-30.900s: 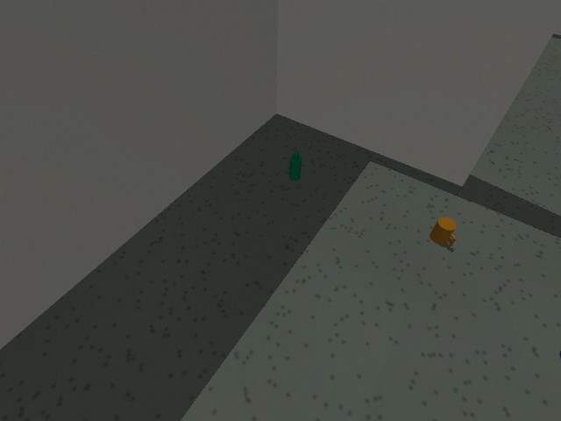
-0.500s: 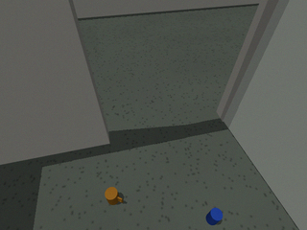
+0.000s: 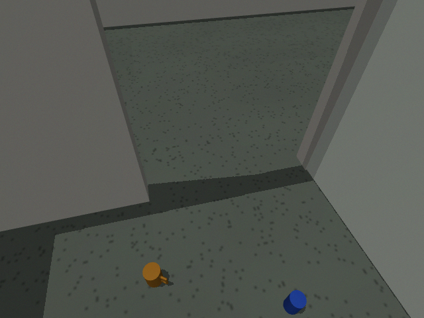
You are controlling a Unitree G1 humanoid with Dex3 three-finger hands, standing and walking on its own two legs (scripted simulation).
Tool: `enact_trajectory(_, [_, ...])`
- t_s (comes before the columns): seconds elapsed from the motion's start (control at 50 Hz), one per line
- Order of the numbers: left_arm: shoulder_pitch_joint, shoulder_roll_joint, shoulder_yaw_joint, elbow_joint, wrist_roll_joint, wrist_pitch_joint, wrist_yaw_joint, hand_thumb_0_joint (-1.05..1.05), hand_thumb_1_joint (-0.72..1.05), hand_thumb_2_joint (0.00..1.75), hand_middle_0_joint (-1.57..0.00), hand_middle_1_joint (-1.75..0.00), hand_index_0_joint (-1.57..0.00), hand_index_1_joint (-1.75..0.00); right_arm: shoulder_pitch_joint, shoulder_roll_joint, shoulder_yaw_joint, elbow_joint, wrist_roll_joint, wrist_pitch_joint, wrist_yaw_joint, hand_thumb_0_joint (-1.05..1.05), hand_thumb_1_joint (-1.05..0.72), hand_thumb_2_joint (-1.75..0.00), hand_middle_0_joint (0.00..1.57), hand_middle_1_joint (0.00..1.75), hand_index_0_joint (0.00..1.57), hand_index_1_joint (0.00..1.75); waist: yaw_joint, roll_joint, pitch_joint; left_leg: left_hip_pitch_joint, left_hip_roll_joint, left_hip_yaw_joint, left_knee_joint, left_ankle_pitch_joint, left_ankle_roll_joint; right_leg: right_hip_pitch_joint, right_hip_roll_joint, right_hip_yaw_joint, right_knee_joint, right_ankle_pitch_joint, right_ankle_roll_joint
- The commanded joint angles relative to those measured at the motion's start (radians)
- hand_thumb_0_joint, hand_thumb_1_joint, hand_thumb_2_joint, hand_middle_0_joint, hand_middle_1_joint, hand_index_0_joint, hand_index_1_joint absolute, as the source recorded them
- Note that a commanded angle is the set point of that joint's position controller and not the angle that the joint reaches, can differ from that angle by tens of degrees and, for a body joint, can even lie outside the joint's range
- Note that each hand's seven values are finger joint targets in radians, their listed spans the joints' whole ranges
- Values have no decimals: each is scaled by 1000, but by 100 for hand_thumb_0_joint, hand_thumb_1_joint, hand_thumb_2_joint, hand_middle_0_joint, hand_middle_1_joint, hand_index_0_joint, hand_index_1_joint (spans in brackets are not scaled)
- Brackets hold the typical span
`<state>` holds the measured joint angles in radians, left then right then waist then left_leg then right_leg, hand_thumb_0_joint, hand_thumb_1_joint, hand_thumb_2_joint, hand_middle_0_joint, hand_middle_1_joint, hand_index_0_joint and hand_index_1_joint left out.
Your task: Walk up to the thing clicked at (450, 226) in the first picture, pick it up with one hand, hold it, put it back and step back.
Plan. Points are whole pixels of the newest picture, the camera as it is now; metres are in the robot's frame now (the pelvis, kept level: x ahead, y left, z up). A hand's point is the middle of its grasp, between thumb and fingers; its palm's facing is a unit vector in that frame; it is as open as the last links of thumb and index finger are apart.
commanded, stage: stand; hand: left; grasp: from above
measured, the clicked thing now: (156, 276) +0.41 +0.24 -0.73
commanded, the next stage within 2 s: step back in 0.66 s
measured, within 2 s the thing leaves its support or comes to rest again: neither
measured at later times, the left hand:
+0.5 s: hand out of the picture +0.06 +0.24 -0.16, palm faces +0.01 -0.94 -0.33, open 7.4 cm
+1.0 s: hand out of the picture +0.10 +0.30 -0.18, palm faces +0.01 -0.93 -0.37, open 7.4 cm
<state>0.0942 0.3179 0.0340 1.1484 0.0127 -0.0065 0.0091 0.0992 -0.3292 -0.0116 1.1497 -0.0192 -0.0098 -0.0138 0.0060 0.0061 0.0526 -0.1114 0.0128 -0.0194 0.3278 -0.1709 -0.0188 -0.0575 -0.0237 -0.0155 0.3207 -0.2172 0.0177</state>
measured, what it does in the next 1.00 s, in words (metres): shifts its weight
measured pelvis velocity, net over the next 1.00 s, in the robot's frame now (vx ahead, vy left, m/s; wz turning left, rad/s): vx -0.04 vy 0.04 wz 0.03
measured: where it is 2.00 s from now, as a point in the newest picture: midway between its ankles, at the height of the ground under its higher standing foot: outside the picture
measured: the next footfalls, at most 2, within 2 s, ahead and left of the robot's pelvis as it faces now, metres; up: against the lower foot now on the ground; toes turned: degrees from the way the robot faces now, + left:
right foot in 1.38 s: -0.08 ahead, -0.09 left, +0.00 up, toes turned +0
left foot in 1.80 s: -0.19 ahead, +0.15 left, +0.00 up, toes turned -1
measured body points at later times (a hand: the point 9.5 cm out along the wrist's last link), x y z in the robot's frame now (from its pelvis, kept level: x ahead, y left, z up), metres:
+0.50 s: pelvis +0.00 -0.01 +0.00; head +0.01 -0.01 +0.45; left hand +0.06 +0.29 -0.14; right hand +0.07 -0.30 -0.14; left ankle +0.01 +0.13 -0.75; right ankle -0.03 -0.13 -0.75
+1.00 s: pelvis -0.04 +0.04 -0.03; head +0.04 +0.05 +0.42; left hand +0.10 +0.35 -0.16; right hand +0.04 -0.29 -0.14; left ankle -0.04 +0.13 -0.75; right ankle -0.03 -0.12 -0.73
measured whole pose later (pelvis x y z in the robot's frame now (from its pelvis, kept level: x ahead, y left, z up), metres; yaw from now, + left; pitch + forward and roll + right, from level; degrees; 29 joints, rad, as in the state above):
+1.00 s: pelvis -0.04 +0.04 -0.03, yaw +1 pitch -1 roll +0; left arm 0.02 0.39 0.07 0.94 0.00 0.05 0.02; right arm 0.12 -0.39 -0.06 0.98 -0.02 0.03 0.01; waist -0.02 -0.03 0.19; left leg -0.29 -0.04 -0.02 0.67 -0.35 0.04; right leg -0.35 -0.03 0.06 0.78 -0.43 0.00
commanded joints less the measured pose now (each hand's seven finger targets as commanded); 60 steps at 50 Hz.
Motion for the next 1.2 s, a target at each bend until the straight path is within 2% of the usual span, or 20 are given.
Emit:
enact_trajectory(0.0, [-31,197,32,-58,1,-18,15,0,90,90,-20,-30,-20,-30,-38,-196,-34,-58,5,-23,-11,0,-90,-90,20,30,20,30,-3,6,-58,12,108,-82,-38,193,36,-9,-103,67,-53,162,-24])
enact_trajectory(0.22, [-25,211,30,-62,2,-22,12,0,90,90,-20,-30,-20,-30,-41,-200,-35,-59,5,-24,-7,0,-90,-90,20,30,20,30,-3,-8,-71,35,111,-85,-40,195,37,-22,-106,69,-54,161,-31])
enact_trajectory(0.34, [-24,212,28,-59,0,-19,9,0,90,90,-20,-30,-20,-30,-27,-205,-34,-51,5,-20,-5,0,-90,-90,20,30,20,30,-10,10,-42,5,103,-87,-60,66,34,-47,-103,79,-70,71,-33])
enact_trajectory(0.62, [-7,219,24,-64,0,-26,8,0,90,90,-20,-30,-20,-30,-20,-211,-31,-57,7,-21,-1,0,-90,-90,20,30,20,30,-7,0,-67,16,106,-87,-44,147,35,-29,-105,76,-65,136,-33])
enact_trajectory(0.64, [-6,293,70,-84,-16,-18,13,0,90,90,-20,-30,-20,-30,-53,-257,-47,-81,10,-2,5,0,-90,-90,20,30,20,30,-8,-12,44,-77,88,-92,73,333,60,-84,-99,87,25,338,-42])
enact_trajectory(0.7, [23,284,80,-125,-24,-10,21,0,90,90,-20,-30,-20,-30,-23,-225,-48,-120,25,9,4,0,-90,-90,20,30,20,30,-12,-37,-56,-69,49,-40,216,368,63,-47,-132,94,74,509,-98])
enact_trajectory(0.74, [1,297,87,-165,-20,-3,20,0,90,90,-20,-30,-20,-30,-12,-225,-58,-142,25,22,6,0,-90,-90,20,30,20,30,-19,-65,-104,-81,9,-20,303,258,54,-60,-191,144,72,510,-156])
enact_trajectory(0.82, [-93,315,95,-257,11,10,21,0,90,90,-20,-30,-20,-30,57,-229,-77,-181,14,51,13,0,-90,-90,20,30,20,30,-38,-190,-106,-145,-51,-35,545,-325,68,-166,-328,226,90,469,-267])
enact_trajectory(0.84, [-120,321,94,-271,16,13,21,0,90,90,-20,-30,-20,-30,92,-226,-79,-184,16,53,15,0,-90,-90,20,30,20,30,-62,-207,-103,-155,-27,-56,497,-328,73,-160,-329,213,118,467,-256])
enact_trajectory(0.86, [-117,308,93,-280,12,15,19,0,90,90,-20,-30,-20,-30,89,-231,-80,-191,21,48,18,0,-90,-90,20,30,20,30,-55,-185,-109,-153,-30,-44,440,-272,76,-142,-287,166,165,466,-229])
enact_trajectory(0.88, [-133,305,89,-291,9,19,18,0,90,90,-20,-30,-20,-30,105,-231,-83,-194,20,41,18,0,-90,-90,20,30,20,30,-63,-170,-112,-130,-16,-36,367,-86,76,-148,-248,128,224,451,-191])
enact_trajectory(0.9, [-105,281,85,-296,1,26,18,0,90,90,-20,-30,-20,-30,86,-244,-87,-205,17,31,15,0,-90,-90,20,30,20,30,-47,-75,-117,-129,36,-62,214,272,82,-120,-161,68,317,366,-133])
enact_trajectory(0.92, [-101,242,76,-310,-14,33,18,0,90,90,-20,-30,-20,-30,58,-296,-101,-225,4,25,11,0,-90,-90,20,30,20,30,-39,63,-115,-99,144,-219,136,527,125,-191,-19,17,477,218,-65])
enact_trajectory(0.94, [-95,212,75,-317,-16,41,23,0,90,90,-20,-30,-20,-30,90,-333,-110,-229,-3,19,7,0,-90,-90,20,30,20,30,-49,170,-106,39,228,-372,92,716,165,-366,111,67,603,-245,-50])
enact_trajectory(0.96, [-43,207,72,-307,-11,56,31,0,90,90,-20,-30,-20,-30,108,-332,-110,-224,-10,15,2,0,-90,-90,20,30,20,30,-29,103,-118,54,278,-375,114,767,209,-385,120,155,720,-428,-55])
enact_trajectory(0.98, [-13,200,65,-310,-10,58,34,0,90,90,-20,-30,-20,-30,104,-345,-115,-241,-4,11,-1,0,-90,-90,20,30,20,30,-34,126,-142,80,294,-376,131,849,209,-410,125,181,775,-445,-59])
enact_trajectory(1.02, [-24,219,70,-308,-13,58,41,0,90,90,-20,-30,-20,-30,26,-326,-112,-274,-4,16,-14,0,-90,-90,20,30,20,30,-21,164,-127,38,267,-328,118,721,188,-419,120,235,841,-405,-59])
enact_trajectory(1.08, [47,240,75,-304,-17,59,37,0,90,90,-20,-30,-20,-30,-16,-270,-100,-313,-9,14,-27,0,-90,-90,20,30,20,30,18,152,-134,97,214,-218,152,628,211,-440,115,207,875,-298,-39])
enact_trajectory(1.16, [-3,240,80,-336,-5,46,30,0,90,90,-20,-30,-20,-30,69,-254,-103,-315,-2,15,-31,0,-90,-90,20,30,20,30,-39,97,-100,132,205,-200,157,574,216,-440,106,175,738,-279,-4])
enact_trajectory(1.18, [-9,240,82,-343,-4,44,28,0,90,90,-20,-30,-20,-30,76,-266,-106,-319,0,16,-30,0,-90,-90,20,30,20,30,-52,110,-91,131,225,-219,156,562,244,-426,96,168,693,-292,2])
